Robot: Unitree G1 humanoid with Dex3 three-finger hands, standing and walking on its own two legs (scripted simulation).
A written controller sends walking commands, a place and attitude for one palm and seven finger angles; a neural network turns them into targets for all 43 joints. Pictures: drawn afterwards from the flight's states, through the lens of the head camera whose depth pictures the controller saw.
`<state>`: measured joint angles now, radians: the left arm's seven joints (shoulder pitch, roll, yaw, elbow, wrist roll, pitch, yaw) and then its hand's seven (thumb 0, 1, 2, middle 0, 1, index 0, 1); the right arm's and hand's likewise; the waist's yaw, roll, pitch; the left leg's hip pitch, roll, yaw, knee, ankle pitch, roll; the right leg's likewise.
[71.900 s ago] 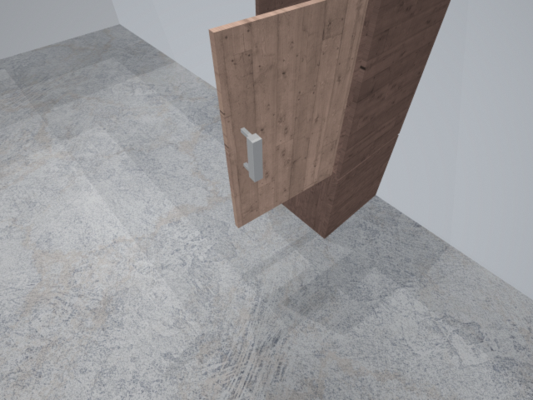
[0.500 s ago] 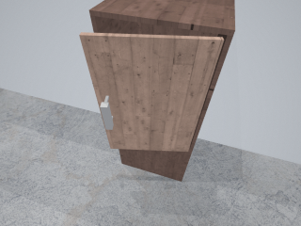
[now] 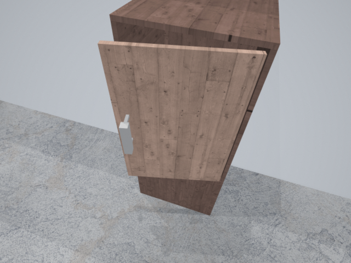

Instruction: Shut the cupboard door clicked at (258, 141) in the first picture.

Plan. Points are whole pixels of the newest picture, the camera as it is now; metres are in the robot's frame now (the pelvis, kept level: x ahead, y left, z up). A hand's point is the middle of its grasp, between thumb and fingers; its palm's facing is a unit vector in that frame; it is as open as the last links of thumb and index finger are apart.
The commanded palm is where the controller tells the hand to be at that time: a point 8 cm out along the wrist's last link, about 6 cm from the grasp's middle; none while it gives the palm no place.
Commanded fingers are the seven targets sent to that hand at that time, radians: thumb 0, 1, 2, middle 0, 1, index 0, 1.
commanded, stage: look again from close up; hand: left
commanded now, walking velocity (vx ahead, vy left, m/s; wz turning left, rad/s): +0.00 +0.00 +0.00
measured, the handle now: (128, 134) +0.50 +0.19 -0.04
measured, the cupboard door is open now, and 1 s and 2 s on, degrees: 15 15 15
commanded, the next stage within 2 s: shuffle to correct the standing spot in 0.04 s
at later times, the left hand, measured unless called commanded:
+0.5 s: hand out of the picture +0.01 +0.15 -0.18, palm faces +0.04 -0.99 -0.15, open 7.4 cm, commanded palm none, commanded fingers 0.00 0.90 0.90 -0.20 -0.30 -0.20 -0.30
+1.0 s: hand out of the picture +0.05 +0.20 -0.17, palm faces +0.00 -0.97 -0.26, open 7.4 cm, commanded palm none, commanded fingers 0.00 0.90 0.90 -0.20 -0.30 -0.20 -0.30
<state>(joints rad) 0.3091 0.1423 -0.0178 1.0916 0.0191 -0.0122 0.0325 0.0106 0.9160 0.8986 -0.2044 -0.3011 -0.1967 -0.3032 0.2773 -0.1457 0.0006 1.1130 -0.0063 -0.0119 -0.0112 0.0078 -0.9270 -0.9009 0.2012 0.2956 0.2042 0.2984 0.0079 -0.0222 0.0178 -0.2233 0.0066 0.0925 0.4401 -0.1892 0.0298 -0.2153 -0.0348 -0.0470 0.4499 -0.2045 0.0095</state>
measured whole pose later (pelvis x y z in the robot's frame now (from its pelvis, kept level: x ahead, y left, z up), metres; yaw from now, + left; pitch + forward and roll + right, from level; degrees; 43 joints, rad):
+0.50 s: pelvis +0.04 -0.01 +0.00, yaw +0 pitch -1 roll +0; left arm 0.36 0.13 -0.01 1.11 0.02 -0.02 0.03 0.01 0.91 0.90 -0.20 -0.30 -0.19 -0.30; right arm 0.30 -0.12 0.01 1.14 0.00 -0.02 -0.02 0.00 -0.91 -0.90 0.20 0.30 0.20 0.30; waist 0.01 -0.02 0.03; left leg -0.19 0.01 0.09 0.48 -0.27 0.02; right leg -0.18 -0.03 -0.05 0.48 -0.28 0.00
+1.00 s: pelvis +0.01 +0.01 -0.01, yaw +0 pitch -2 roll +0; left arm 0.26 0.19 -0.01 1.00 0.02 0.00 0.03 0.01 0.91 0.90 -0.20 -0.30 -0.20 -0.30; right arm 0.26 -0.20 -0.01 0.98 -0.02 0.01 0.00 0.00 -0.93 -0.90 0.20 0.30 0.20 0.30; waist 0.00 0.03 0.01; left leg -0.26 0.00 0.10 0.52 -0.24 0.04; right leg -0.25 -0.05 -0.03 0.54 -0.26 0.01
